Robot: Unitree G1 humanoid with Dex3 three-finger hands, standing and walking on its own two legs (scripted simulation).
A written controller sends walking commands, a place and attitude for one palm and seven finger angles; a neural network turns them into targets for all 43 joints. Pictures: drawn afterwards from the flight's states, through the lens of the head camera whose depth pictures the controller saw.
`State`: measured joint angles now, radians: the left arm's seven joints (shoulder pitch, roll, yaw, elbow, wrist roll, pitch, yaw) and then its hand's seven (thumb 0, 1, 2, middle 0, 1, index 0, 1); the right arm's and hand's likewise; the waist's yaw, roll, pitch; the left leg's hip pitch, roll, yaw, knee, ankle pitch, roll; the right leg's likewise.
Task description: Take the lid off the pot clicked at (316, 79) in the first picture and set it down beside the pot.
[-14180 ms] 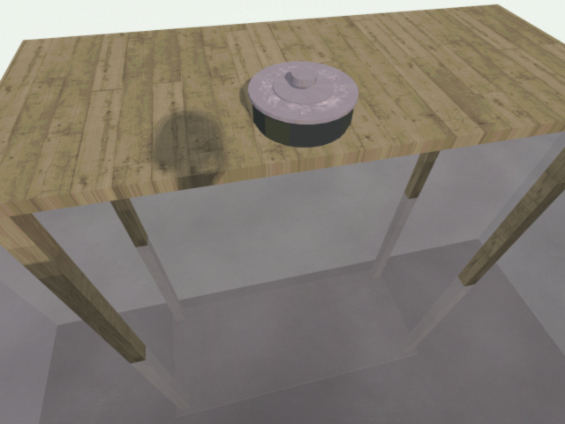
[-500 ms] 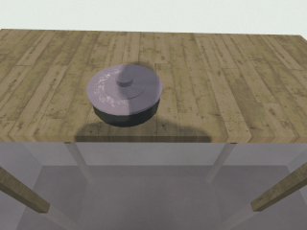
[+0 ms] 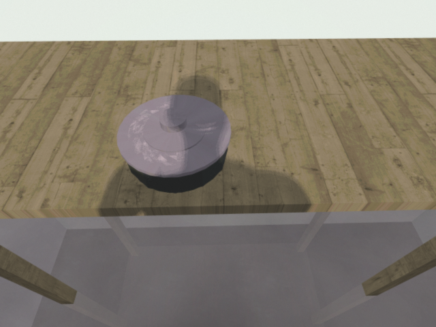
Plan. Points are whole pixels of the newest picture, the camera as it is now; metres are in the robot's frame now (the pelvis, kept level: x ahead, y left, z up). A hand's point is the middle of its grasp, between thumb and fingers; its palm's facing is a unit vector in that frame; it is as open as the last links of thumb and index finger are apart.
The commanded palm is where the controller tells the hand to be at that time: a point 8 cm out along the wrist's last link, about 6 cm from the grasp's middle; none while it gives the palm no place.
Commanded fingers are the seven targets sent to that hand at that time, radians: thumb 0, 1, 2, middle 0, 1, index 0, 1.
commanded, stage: come to a stop and stand still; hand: left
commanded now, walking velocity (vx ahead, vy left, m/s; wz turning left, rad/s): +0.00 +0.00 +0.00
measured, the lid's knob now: (173, 120) +0.42 +0.11 +0.16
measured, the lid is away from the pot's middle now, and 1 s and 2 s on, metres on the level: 0.00 0.00 0.00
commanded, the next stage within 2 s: look again from close up in 0.84 s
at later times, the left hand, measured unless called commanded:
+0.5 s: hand out of the picture +0.02 +0.15 -0.17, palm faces +0.01 -0.98 -0.21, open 7.4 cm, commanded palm none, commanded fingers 0.00 0.90 0.90 -0.20 -0.30 -0.20 -0.30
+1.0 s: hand out of the picture +0.02 +0.13 -0.17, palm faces +0.02 -0.98 -0.20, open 7.3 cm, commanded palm none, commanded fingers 0.00 0.90 0.90 -0.20 -0.30 -0.20 -0.30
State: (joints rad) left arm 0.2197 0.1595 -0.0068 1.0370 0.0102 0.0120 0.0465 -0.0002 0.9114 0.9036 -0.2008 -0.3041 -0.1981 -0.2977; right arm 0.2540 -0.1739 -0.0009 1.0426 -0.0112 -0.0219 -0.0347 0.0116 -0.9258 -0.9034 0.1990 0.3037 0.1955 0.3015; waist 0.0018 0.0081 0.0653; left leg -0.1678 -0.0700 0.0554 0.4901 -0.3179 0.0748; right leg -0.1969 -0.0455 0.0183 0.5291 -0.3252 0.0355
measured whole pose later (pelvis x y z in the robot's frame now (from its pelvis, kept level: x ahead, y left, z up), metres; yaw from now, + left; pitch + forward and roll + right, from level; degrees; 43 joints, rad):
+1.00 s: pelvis +0.01 -0.04 +0.01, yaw +0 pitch -1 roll +0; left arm 0.26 0.16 -0.01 1.07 0.01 -0.01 0.04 0.00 0.92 0.90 -0.20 -0.30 -0.20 -0.30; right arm 0.25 -0.14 0.00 1.12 0.00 -0.02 -0.04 0.01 -0.93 -0.90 0.20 0.30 0.19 0.30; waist 0.01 -0.01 0.08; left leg -0.13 -0.01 0.03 0.44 -0.30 0.01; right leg -0.15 0.02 -0.01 0.45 -0.29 -0.02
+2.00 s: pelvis -0.02 -0.02 +0.00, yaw +2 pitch -3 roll +0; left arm 0.50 0.17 -0.02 0.16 0.00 0.01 0.11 0.02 0.94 0.90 -0.40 -0.52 -0.39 -0.51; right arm 0.24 -0.24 -0.03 0.80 0.03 -0.21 0.00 0.03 -0.93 -0.90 0.20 0.30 0.19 0.30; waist 0.00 0.05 -0.03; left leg -0.14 -0.05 0.02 0.46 -0.26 0.04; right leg -0.15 -0.03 -0.02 0.47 -0.27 0.01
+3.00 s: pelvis -0.03 -0.04 +0.01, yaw +2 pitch -5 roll +0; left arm 0.63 0.35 0.31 -0.58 -0.04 -0.16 0.08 0.01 0.89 0.90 -1.31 -1.50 -1.30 -1.50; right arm 0.15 -0.21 -0.01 0.62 0.02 -0.21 -0.06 0.02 -0.91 -0.90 0.20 0.30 0.19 0.30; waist 0.08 0.06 0.02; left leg -0.10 0.00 0.00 0.46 -0.27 0.01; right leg -0.09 0.02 -0.04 0.43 -0.25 -0.02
